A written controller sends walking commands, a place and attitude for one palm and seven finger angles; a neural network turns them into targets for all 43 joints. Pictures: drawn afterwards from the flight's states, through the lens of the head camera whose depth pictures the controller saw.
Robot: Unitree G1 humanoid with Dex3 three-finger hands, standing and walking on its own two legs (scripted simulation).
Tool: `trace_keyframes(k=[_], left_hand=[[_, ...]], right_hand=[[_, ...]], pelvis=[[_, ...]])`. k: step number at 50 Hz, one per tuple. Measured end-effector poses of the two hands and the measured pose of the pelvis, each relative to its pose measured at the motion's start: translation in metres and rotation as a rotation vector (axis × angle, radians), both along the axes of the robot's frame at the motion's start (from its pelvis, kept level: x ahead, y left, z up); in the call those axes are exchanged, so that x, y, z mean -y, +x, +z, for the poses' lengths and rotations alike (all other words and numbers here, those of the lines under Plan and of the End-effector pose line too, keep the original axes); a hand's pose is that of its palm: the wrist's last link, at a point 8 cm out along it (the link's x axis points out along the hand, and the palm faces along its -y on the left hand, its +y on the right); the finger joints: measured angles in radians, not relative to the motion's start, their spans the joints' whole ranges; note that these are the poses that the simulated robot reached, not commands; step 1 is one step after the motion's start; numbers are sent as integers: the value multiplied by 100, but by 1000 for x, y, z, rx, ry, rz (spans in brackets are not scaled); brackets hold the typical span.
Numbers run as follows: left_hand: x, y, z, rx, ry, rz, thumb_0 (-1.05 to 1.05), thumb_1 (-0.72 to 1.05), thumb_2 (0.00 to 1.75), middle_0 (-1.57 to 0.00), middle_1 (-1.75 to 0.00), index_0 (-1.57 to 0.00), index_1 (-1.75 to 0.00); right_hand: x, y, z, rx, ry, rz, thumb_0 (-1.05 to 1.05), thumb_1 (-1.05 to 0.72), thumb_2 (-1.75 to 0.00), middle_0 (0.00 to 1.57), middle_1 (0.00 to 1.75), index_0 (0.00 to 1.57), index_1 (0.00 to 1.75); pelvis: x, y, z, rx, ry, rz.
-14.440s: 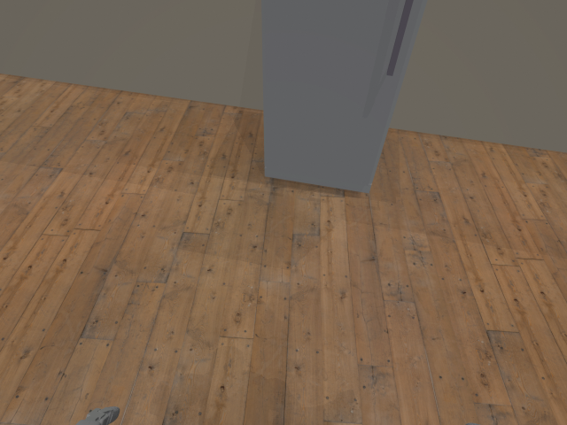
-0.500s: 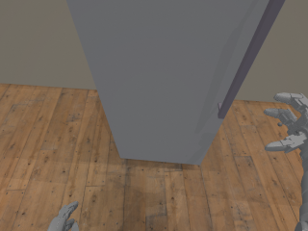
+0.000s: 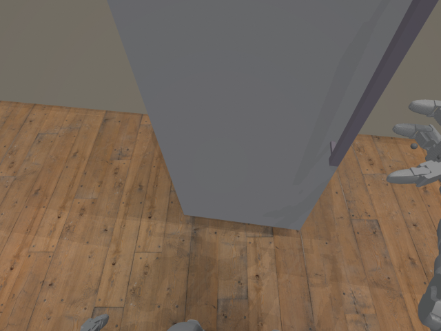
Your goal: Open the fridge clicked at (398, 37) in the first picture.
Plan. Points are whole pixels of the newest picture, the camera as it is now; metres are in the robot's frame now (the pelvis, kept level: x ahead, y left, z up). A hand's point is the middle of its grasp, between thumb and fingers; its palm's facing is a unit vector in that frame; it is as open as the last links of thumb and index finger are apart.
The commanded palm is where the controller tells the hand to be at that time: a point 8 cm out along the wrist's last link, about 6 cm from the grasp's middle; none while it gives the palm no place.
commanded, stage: move the hooked fingers beside the handle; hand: right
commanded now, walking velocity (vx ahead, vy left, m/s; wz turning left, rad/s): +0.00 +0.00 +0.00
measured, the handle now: (374, 77) +0.53 -0.19 +0.16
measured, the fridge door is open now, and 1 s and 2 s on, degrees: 0 0 0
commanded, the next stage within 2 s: feel for the door with the fingertips in 1.30 s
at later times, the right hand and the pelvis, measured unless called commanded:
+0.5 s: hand (406, 134) +0.46 -0.26 +0.10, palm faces +0.01 +1.00 +0.00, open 14.0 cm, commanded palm +0.43 -0.31 +0.10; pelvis +0.00 -0.01 +0.00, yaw +1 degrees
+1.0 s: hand (407, 142) +0.45 -0.26 +0.10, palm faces +0.05 +1.00 -0.01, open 14.0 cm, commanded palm +0.43 -0.31 +0.10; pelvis -0.01 -0.01 -0.01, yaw +0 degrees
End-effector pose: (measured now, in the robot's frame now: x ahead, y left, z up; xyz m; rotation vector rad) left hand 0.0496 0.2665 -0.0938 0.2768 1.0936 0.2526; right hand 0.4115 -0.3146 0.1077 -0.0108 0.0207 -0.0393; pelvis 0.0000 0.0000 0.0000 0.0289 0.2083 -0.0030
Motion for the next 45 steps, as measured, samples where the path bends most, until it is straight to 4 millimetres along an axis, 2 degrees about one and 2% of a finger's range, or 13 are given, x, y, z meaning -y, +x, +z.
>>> trace_keyframes(k=[16, 23, 30, 40, 45], left_hand=[[-2, -35, -2, -124, 24, 56, 1, 90, 90, -20, -30, -20, -30], [3, -43, -3, -148, 6, 80, 1, 90, 90, -20, -30, -20, -30], [8, -34, -4, -127, -7, 68, 1, 90, 90, -20, -30, -20, -30], [9, -10, -5, -67, -9, 27, 1, 90, 90, -20, -30, -20, -30], [8, -3, -4, -36, -6, 11, 1, 90, 90, -20, -30, -20, -30]], right_hand=[[1, 35, -2, -3, 9, 9, -2, 50, -30, 30, 120, 30, 120], [-1, 35, -2, -9, 0, 34, -2, 50, -30, 30, 120, 30, 120], [2, 24, -11, -18, 16, 8, -2, 50, -30, 30, 120, 30, 120], [-4, 17, 1, 24, 13, 27, -2, 50, -30, 30, 120, 30, 120], [-5, 15, -8, -33, 20, 19, -2, 50, -30, 30, 120, 30, 120]], pelvis=[[3, -2, -6, -51, 9, 8], [7, 3, -5, -58, 11, 20], [8, 3, -5, -47, 11, 19], [8, 1, -5, -30, 14, 4], [7, -3, -6, -28, 11, 1]])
